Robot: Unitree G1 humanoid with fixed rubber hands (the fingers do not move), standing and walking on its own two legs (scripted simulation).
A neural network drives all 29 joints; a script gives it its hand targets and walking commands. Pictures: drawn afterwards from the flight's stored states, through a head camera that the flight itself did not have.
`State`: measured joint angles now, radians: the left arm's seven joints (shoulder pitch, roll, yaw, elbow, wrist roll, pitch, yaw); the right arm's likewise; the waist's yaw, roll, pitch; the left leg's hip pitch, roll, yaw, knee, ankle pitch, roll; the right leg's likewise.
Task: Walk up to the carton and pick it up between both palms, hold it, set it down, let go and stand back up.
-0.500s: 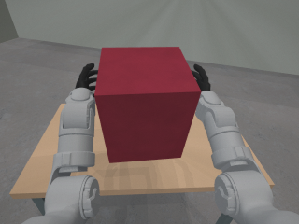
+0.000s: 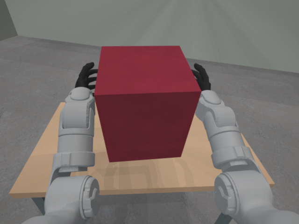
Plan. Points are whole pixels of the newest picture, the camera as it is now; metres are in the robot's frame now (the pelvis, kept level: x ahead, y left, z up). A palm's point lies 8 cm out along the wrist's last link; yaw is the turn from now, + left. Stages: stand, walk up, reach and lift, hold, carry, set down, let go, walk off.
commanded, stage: hold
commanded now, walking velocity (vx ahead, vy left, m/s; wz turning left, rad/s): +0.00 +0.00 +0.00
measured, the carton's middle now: (143, 105) +0.39 +0.03 +0.18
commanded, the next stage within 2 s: none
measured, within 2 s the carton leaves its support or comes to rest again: neither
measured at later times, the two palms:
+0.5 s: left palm (83, 91) +0.36 +0.18 +0.24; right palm (201, 93) +0.37 -0.12 +0.23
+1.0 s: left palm (82, 90) +0.36 +0.18 +0.24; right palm (202, 92) +0.37 -0.12 +0.24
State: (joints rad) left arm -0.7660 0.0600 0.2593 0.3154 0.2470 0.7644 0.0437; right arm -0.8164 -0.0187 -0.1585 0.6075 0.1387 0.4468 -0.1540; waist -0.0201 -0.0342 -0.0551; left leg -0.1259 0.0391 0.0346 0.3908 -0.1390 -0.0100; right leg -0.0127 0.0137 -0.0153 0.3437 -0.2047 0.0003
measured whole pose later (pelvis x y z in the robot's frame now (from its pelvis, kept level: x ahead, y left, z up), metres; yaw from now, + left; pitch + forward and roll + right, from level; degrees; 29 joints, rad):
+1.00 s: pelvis +0.00 +0.00 +0.00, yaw +0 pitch -7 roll -1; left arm -0.77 0.06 0.26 0.29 0.25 0.78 0.03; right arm -0.82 -0.02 -0.16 0.59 0.15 0.46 -0.16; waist -0.02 -0.03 -0.06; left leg -0.12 0.04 0.03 0.39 -0.14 -0.01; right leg -0.01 0.01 -0.02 0.34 -0.20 0.00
